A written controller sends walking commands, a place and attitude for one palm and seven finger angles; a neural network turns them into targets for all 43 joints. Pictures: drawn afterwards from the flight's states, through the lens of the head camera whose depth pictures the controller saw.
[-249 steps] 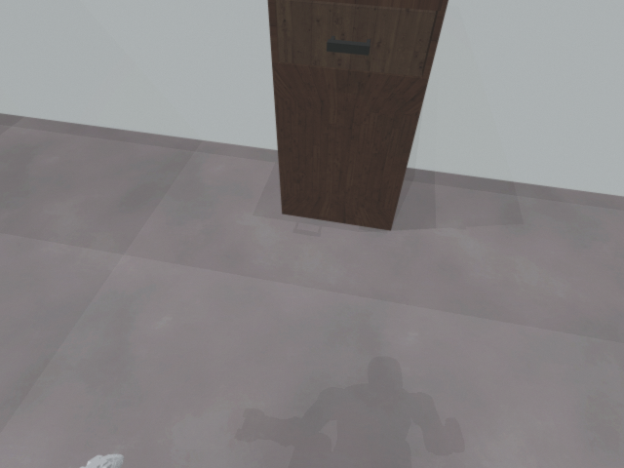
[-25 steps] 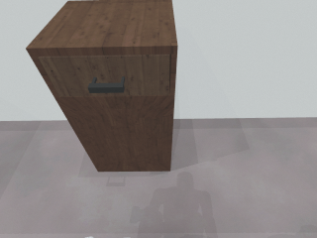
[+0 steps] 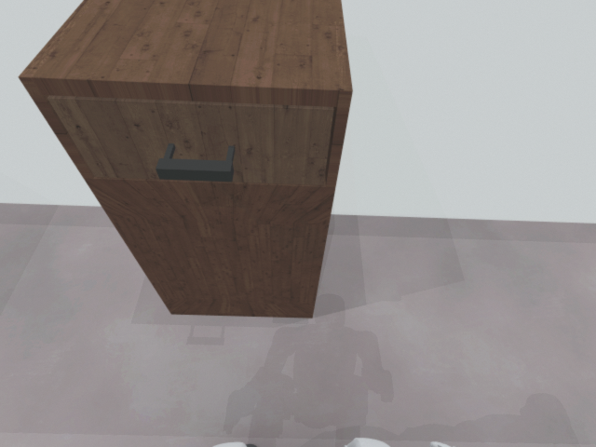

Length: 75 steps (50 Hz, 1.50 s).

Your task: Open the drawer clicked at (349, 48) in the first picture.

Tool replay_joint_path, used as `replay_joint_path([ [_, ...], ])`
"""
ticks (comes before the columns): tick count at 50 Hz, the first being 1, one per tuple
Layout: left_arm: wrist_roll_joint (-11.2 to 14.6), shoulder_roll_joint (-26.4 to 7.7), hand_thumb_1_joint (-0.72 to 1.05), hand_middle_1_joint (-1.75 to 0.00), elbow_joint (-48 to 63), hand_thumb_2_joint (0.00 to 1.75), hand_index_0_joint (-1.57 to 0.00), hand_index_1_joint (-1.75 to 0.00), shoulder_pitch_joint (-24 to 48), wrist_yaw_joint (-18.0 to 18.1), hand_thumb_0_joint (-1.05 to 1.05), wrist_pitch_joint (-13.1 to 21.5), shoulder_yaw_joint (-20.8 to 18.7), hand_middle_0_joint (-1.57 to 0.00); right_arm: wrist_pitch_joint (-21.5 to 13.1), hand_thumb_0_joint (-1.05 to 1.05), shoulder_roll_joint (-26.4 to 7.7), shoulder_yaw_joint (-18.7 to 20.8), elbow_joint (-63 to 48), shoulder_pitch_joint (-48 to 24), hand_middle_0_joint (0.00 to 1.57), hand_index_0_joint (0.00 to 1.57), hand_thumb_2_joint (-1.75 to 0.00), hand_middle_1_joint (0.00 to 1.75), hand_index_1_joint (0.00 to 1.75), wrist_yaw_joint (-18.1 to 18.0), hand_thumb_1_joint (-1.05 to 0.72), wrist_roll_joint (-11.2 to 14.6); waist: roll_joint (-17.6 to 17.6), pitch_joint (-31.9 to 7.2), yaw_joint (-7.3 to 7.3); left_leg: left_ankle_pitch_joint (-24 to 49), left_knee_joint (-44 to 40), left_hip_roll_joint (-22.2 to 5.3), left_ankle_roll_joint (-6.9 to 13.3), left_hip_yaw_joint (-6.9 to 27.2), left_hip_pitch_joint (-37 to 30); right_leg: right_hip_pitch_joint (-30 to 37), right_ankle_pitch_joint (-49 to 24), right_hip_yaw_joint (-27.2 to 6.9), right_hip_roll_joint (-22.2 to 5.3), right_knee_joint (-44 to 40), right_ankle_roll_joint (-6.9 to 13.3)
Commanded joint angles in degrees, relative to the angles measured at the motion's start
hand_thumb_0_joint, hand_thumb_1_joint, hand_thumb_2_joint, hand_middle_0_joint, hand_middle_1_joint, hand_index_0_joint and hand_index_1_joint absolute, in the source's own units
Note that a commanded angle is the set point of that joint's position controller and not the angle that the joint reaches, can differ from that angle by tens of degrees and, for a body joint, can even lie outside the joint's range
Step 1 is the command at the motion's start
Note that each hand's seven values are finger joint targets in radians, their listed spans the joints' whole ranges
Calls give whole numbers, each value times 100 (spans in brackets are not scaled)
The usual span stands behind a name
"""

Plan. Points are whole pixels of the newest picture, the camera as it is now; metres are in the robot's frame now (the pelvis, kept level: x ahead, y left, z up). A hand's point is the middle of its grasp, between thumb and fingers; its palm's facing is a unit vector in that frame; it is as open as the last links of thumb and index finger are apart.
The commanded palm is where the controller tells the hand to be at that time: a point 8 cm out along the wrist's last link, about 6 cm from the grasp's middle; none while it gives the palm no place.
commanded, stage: come to a stop and stand still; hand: left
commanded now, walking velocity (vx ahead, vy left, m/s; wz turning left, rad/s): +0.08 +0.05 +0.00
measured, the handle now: (198, 160) +0.54 +0.22 +0.02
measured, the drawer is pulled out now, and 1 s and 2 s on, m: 0.00 0.00 0.00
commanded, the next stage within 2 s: look again from close up in 1.04 s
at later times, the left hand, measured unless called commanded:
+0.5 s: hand out of the picture -0.01 +0.14 -0.15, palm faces +0.11 -0.96 -0.27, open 7.3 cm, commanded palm none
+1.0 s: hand out of the picture -0.03 +0.17 -0.18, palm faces +0.07 -0.98 -0.16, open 7.4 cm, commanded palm none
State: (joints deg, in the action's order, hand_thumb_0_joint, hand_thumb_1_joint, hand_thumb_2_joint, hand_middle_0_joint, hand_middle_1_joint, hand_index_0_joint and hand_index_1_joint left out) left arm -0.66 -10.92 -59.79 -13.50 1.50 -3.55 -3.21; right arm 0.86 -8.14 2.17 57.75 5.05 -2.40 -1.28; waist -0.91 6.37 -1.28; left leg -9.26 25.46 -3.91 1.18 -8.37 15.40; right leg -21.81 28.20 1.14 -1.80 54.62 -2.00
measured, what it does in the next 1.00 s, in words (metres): steps on the spot: right foot, then left foot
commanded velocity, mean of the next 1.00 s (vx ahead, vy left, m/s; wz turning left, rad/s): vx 0.03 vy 0.07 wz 0.00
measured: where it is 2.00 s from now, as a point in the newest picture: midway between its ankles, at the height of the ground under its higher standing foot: outside the picture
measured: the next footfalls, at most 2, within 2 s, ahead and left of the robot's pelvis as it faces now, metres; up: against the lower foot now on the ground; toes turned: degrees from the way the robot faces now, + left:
right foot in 0.12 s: +0.03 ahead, -0.15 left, +0.00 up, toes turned -1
left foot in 0.64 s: -0.02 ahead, +0.12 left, +0.00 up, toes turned +2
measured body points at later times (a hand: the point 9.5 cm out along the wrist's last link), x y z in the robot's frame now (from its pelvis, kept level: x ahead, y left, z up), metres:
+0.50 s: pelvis -0.02 -0.05 +0.01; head +0.00 -0.08 +0.46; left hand -0.02 +0.19 -0.13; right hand +0.00 -0.30 -0.16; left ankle -0.07 +0.11 -0.69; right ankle -0.01 -0.15 -0.74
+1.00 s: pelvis -0.02 +0.01 +0.00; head -0.01 +0.02 +0.45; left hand -0.03 +0.23 -0.17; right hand +0.02 -0.23 -0.15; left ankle -0.06 +0.11 -0.74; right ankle -0.01 -0.15 -0.74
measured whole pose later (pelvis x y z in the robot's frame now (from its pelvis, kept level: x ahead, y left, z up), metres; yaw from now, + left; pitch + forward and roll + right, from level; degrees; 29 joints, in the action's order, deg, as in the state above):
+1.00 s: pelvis -0.02 +0.01 +0.00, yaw +1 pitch -1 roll +0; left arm -0.6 -9.3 -65.6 -14.6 1.3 -0.9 -0.1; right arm -0.6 -9.6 0.0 62.9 12.7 -1.6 -0.7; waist -1.7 1.4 -1.5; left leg -15.8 23.5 -0.2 0.5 -3.0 7.1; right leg -11.0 11.6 1.6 -4.8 23.5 -3.6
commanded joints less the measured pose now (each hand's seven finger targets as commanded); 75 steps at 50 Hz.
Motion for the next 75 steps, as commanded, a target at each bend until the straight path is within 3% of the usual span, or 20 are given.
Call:
replay_joint_path([
  [1,-26,-171,90,-30,391,90,-20,-30,-431,-2,0,100,-70,-20,5,0,-1156,318,-187,371,20,20,-90,30,30,5,-90,-16,1151,-1155,132,2351,-476,-1436,811,975,-680,269,-186,55,-145,-707,55],
  [4,-38,-157,90,-30,183,90,-20,-30,-926,14,0,226,-20,-20,27,0,-1046,273,-174,230,20,20,-90,30,30,111,-90,15,894,-1066,-134,39,-303,-1016,438,890,115,1354,-1301,295,-88,-2470,61],
  [5,-92,-390,90,-30,149,90,-20,-30,-953,37,0,295,-17,-20,35,0,-766,231,-156,356,20,20,-90,30,30,153,-90,67,159,-865,-130,-868,171,-511,119,637,462,1537,-1544,-22,-328,-3332,64],
  [6,-126,-862,90,-30,277,90,-20,-30,-579,55,0,375,-24,-20,74,0,-388,141,-215,523,20,20,-90,30,30,208,-90,128,-1071,-616,74,-1610,796,17,-236,342,735,1011,-769,-1426,-1396,-4137,452],
  [7,-106,-1156,90,-30,460,90,-20,-30,-300,34,0,326,-47,-20,139,0,-496,140,-304,368,20,20,-90,30,30,252,-90,84,-1087,-328,-20,-1902,1252,61,-222,538,475,67,435,-1833,-1919,-4679,799],
  [9,-92,-1103,90,-30,513,90,-20,-30,-42,53,0,343,-86,-20,236,0,-714,192,-246,270,20,20,-90,30,30,260,-90,18,-1522,270,-51,-1538,2128,68,-143,917,820,-416,1034,-2250,-1831,-5004,810],
  [13,-63,-903,90,-30,561,90,-20,-30,-26,35,0,401,-92,-20,135,0,-781,193,17,892,20,20,-90,30,30,291,-90,1,-692,-148,46,-896,2702,161,-245,872,1101,782,-1295,-1178,-1470,-4274,788],
  [20,-83,-965,90,-30,339,90,-20,-30,-745,113,0,423,-178,-20,164,0,-799,160,-194,691,20,20,-90,30,30,223,-90,12,-734,-670,-264,-1333,2660,172,-428,918,1429,2067,-3591,-1203,-1838,-3699,1147],
  [25,-134,-1042,90,-30,296,90,-20,-30,-523,82,0,367,-182,-20,99,0,-677,98,-199,769,20,20,-90,30,30,222,-90,74,-1145,-728,-203,-1451,1485,269,-323,681,587,1584,-3125,-1081,-1625,-3748,1121],
  [28,-89,-1013,90,-30,237,90,-20,-30,-203,61,0,320,-161,-20,34,0,-625,53,15,1260,20,20,-90,30,30,183,-90,77,-1084,-784,98,-600,162,368,-266,465,-492,985,-2433,-783,-1258,-3531,796],
  [30,-13,-678,90,-30,229,90,-20,-30,-158,38,0,266,-72,-20,-69,0,-857,49,130,1474,20,20,-90,30,30,151,-90,61,-127,-786,187,-107,-567,-137,-113,918,-1258,245,-1400,-385,-715,-2968,425],
  [32,-26,-245,90,-30,265,90,-20,-30,-322,2,0,257,25,-20,-60,0,-1363,97,-52,1148,20,20,-90,30,30,129,-90,13,881,-480,22,-711,-1096,-1252,397,2010,-198,291,-675,252,-213,-2419,131],
  [34,-65,-229,90,-30,89,90,-20,-30,-195,-19,0,233,88,-20,-98,0,-1142,24,1,714,20,20,-90,30,30,85,-90,24,1188,-105,-49,-986,-1434,-909,381,1779,303,676,-1100,262,-226,-2310,87],
  [41,-43,-464,90,-30,-318,90,-20,-30,-402,-9,0,334,177,-20,-161,0,-850,-48,241,952,20,20,-90,30,30,64,-90,92,100,-235,37,151,-703,-310,2,1050,-345,1008,-2225,-130,-446,-3282,108],
  [56,-2,-340,90,-30,-480,90,-20,-30,-456,42,0,371,214,-20,-245,0,-693,-113,554,1335,20,20,-90,30,30,17,-90,88,142,-322,44,837,-705,-290,-40,915,-590,1314,-2575,-54,-484,-3319,114],
  [57,-53,-460,90,-30,-577,90,-20,-30,-718,294,0,498,285,-20,-308,0,-904,-102,164,983,20,20,-90,30,30,95,-90,152,476,-221,5,1510,236,-362,-168,749,-238,1126,-3403,-318,-667,-3049,236],
  [58,-34,-629,90,-30,-317,90,-20,-30,-551,226,0,532,245,-20,-298,0,-659,-119,92,1365,20,20,-90,30,30,119,-90,58,750,-483,171,504,-83,-110,-152,876,-131,1274,-2448,-233,-622,-2774,339],
  [61,-20,-475,90,-30,-193,90,-20,-30,-517,104,0,491,284,-20,-335,0,-728,-148,-37,1548,20,20,-90,30,30,115,-90,37,890,-639,99,674,-321,-380,64,1082,-126,1127,-1558,49,-303,-2504,335],
  [65,15,-368,90,-30,-180,90,-20,-30,-445,72,0,497,284,-20,-311,0,-730,-165,-57,1706,20,20,-90,30,30,69,-90,59,128,-518,157,1172,-95,-288,106,940,-364,1118,-2375,5,-376,-2537,345],
  [75,19,-454,90,-30,-179,90,-20,-30,-371,58,0,488,205,-20,-259,0,-631,-183,204,1616,20,20,-90,30,30,62,-90,41,-90,-366,129,622,-237,-164,25,763,-526,1112,-2883,-172,-444,-2654,350],
])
